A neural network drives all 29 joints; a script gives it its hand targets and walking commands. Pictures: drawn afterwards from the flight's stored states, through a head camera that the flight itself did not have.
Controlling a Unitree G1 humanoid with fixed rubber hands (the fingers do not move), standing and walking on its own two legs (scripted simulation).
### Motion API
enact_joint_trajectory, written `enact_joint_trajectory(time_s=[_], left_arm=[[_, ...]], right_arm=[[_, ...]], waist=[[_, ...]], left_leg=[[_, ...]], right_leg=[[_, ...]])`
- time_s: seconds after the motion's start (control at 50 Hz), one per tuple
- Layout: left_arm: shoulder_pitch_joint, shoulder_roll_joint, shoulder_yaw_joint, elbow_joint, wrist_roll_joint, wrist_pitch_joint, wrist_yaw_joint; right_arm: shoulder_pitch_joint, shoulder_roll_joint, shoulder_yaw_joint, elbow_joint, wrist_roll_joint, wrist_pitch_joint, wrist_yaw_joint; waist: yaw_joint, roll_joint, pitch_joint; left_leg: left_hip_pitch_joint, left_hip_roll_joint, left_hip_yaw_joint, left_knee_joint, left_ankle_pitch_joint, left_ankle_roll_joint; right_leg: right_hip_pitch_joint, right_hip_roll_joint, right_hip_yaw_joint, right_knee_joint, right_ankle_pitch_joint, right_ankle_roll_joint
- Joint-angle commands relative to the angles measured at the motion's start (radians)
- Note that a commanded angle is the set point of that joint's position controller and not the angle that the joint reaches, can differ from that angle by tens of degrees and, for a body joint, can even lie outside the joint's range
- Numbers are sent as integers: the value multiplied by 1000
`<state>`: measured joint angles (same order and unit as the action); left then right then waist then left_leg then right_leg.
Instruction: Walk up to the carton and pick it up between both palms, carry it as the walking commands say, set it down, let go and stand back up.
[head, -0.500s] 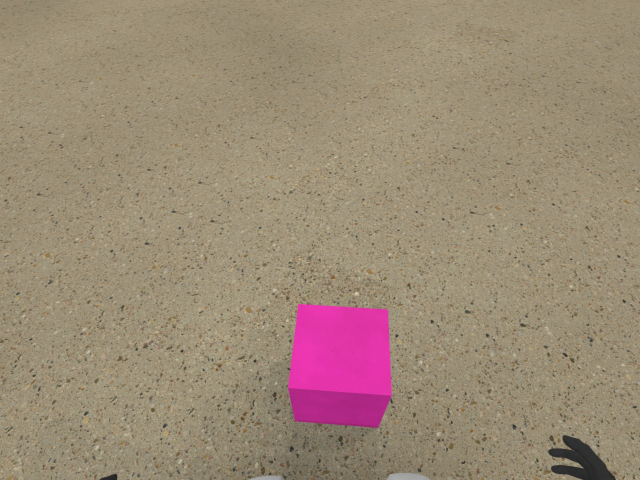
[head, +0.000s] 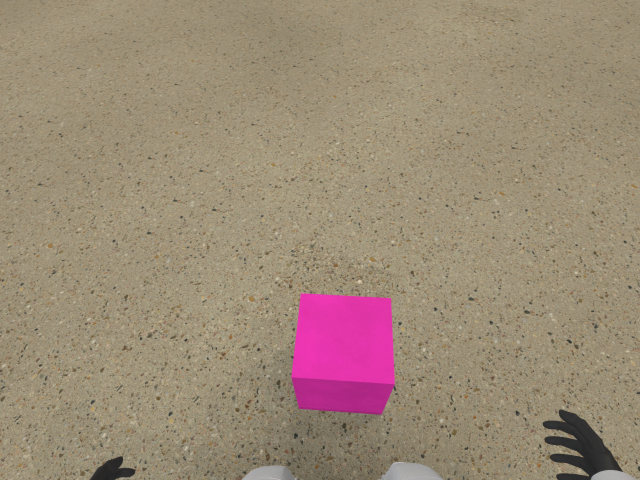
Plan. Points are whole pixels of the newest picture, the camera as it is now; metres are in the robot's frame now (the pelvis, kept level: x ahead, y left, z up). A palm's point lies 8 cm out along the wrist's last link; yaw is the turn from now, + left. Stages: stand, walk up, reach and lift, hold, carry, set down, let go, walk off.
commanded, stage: reach and lift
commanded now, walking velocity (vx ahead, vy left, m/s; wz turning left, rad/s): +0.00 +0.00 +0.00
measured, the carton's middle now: (342, 356) +0.48 -0.02 -0.61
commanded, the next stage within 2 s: none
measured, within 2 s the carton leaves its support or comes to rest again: neither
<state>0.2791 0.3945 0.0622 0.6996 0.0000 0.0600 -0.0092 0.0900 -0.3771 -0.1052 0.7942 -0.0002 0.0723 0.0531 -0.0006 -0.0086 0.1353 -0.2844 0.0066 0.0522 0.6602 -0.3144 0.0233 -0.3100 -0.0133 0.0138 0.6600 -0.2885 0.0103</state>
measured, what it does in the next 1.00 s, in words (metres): lowers itself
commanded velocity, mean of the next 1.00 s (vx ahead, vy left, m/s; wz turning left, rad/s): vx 0.00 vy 0.00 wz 0.00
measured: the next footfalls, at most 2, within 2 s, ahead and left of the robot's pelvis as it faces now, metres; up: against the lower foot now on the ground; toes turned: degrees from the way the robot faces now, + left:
none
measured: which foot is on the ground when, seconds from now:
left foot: down 0.00-1.00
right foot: down 0.00-1.00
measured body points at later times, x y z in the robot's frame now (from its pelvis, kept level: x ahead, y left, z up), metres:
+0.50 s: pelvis +0.02 +0.00 -0.01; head +0.14 +0.00 +0.42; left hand +0.23 +0.28 -0.12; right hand +0.25 -0.28 -0.12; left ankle +0.03 +0.11 -0.72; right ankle +0.05 -0.13 -0.72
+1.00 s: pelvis -0.03 +0.00 -0.05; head +0.22 -0.01 +0.32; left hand +0.37 +0.22 -0.17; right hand +0.37 -0.25 -0.18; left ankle +0.03 +0.11 -0.72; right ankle +0.05 -0.13 -0.72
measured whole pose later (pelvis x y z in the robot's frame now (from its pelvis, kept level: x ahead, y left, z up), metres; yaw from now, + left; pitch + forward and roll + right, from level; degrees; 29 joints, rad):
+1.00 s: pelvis -0.03 +0.00 -0.05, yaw +0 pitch +25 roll +0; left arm -0.63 0.26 0.15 0.67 0.00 0.16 0.04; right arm -0.68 -0.32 -0.18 0.82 -0.01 0.11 0.00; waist 0.00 0.01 0.15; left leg -1.06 0.02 0.05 0.94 -0.32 0.02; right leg -1.08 -0.01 0.02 0.93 -0.28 0.02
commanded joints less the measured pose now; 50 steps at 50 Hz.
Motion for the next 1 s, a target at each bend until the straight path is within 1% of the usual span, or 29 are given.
enact_joint_trajectory(time_s=[0.0,0.02,0.06,0.1,0.18,0.22,0.24,0.26,0.28,0.3,0.36,0.38,0.42,0.44,0.46,0.48,0.5,0.52,0.56,0.58,0.6,0.62,0.64,0.68,0.78,0.8,0.88,0.92,0.98], left_arm=[[-233,58,81,-248,35,51,-27],[-264,90,92,-280,30,56,-30],[-267,72,103,-290,65,54,-11],[-216,96,106,-201,67,58,-13],[-259,79,114,-201,40,48,-23],[-277,48,110,-173,46,26,-19],[-310,39,106,-160,34,38,-27],[-298,35,104,-128,26,44,-22],[-350,38,124,-157,36,31,-23],[-426,59,115,-181,10,7,-24],[-340,61,118,-137,20,8,9],[-412,46,117,-186,-2,-11,16],[-426,21,78,-121,21,11,21],[-468,9,98,-139,14,11,26],[-519,-2,51,-121,-3,25,20],[-525,-8,57,-164,-32,22,30],[-599,-36,49,-176,-54,17,27],[-588,-44,37,-157,-56,29,38],[-587,14,102,-110,4,41,43],[-640,23,89,-149,-35,39,60],[-604,-42,66,-111,-14,63,55],[-698,-15,103,-139,-19,51,53],[-779,-20,82,-149,-31,57,49],[-768,-49,90,-131,-50,61,64],[-1019,5,107,-107,-64,88,53],[-989,13,113,-138,-64,72,60],[-1105,27,151,-80,-35,63,68],[-1187,66,192,-26,-20,82,57],[-1295,17,146,-25,-54,64,47]], right_arm=[[-67,-136,-120,-225,-84,63,23],[-82,-117,-136,-274,-89,71,14],[-65,-129,-124,-283,-94,53,21],[-3,-165,-164,-249,-107,56,1],[-68,-116,-131,-292,-108,48,-6],[-121,-69,-89,-302,-62,31,-6],[-192,-60,-95,-302,-59,31,-8],[-138,-77,-123,-255,-75,38,-16],[-151,-98,-124,-256,-66,31,-21],[-252,-99,-130,-334,-71,2,-28],[-110,-72,-99,-200,-51,2,-52],[-201,-37,-55,-207,-21,-13,-34],[-225,-99,-131,-182,-72,-11,-43],[-272,-66,-80,-123,-33,-9,-35],[-303,-67,-86,-134,-28,10,-30],[-301,-97,-78,-142,-23,-3,-28],[-379,-92,-77,-185,-14,-10,-26],[-407,-121,-105,-154,-24,-18,-32],[-412,-90,-92,-139,-24,1,-40],[-433,-143,-125,-131,-30,-6,-37],[-426,-153,-158,-118,-42,11,-38],[-524,-119,-117,-135,-8,4,-40],[-596,-140,-153,-191,-14,4,-45],[-565,-119,-117,-93,19,11,-25],[-795,-124,-114,-110,33,34,-35],[-777,-112,-138,-117,32,18,-39],[-847,-111,-159,-75,60,6,-48],[-963,-111,-170,-69,33,30,-68],[-1052,-91,-177,-79,58,13,-72]], waist=[[20,108,15],[-1,42,-87],[-12,101,-97],[3,68,-30],[-15,-102,-129],[8,-16,-112],[7,-55,-94],[-48,-122,-169],[-31,-31,-205],[-39,-129,-260],[-48,-26,-344],[3,16,-396],[-79,-26,-365],[-35,24,-337],[-69,40,-372],[-64,61,-436],[-64,-11,-530],[-49,30,-540],[-21,19,-485],[-71,5,-538],[-50,84,-547],[-23,26,-588],[-56,67,-608],[-39,76,-608],[-55,-17,-671],[-27,36,-710],[-18,49,-806],[-27,-72,-797],[-55,10,-922]], left_leg=[[-302,70,-37,-299,-415,-6],[-221,73,-50,-268,-321,-6],[-176,79,-82,-253,-144,-33],[-222,35,-51,-189,-230,-29],[-88,10,-51,-80,-39,-52],[-139,17,-81,-87,-2,-33],[-162,-8,-60,-27,24,-52],[-90,-11,-59,-11,107,-66],[-101,-24,-59,8,133,-78],[-153,-4,-87,27,199,-59],[-158,-29,-77,77,373,-84],[-121,-4,-112,102,465,-86],[-143,2,-117,112,504,-106],[-216,-9,-110,140,356,-115],[-186,-1,-104,141,328,-115],[-155,9,-125,161,531,-124],[-164,13,-128,182,531,-96],[-144,25,-144,202,619,-105],[-238,-7,-118,179,482,-97],[-213,18,-129,185,442,-105],[-187,16,-130,145,497,-114],[-260,-1,-113,213,398,-88],[-261,5,-121,203,459,-85],[-220,26,-156,206,500,-87],[-403,0,-101,198,150,-51],[-358,-6,-116,211,296,-67],[-388,-23,-114,238,358,-62],[-534,-40,-89,222,155,-53],[-528,-38,-96,295,270,-56]], right_leg=[[247,121,-136,-25,-144,41],[215,107,-128,-25,-107,48],[180,115,-110,-15,-8,38],[184,74,-82,-34,-40,39],[51,52,-51,-30,-2,18],[-3,67,-69,34,36,27],[-48,43,-34,15,50,17],[-50,63,-46,22,129,27],[-37,53,-38,47,148,19],[-74,54,-38,71,224,35],[-104,61,-49,148,376,37],[-205,58,-31,159,329,33],[-266,66,-35,161,346,34],[-301,42,-9,160,280,20],[-354,54,-38,183,211,28],[-382,64,-33,202,294,19],[-408,62,-23,201,282,24],[-487,59,-32,219,272,16],[-436,55,-31,212,287,29],[-479,57,-34,220,239,24],[-486,59,-40,200,219,7],[-493,48,-16,219,225,14],[-530,57,-20,227,244,11],[-641,57,-26,239,193,5],[-553,42,-26,231,95,14],[-552,48,-24,244,181,20],[-564,66,-44,276,231,32],[-484,54,-41,264,177,48],[-588,52,-29,305,238,31]])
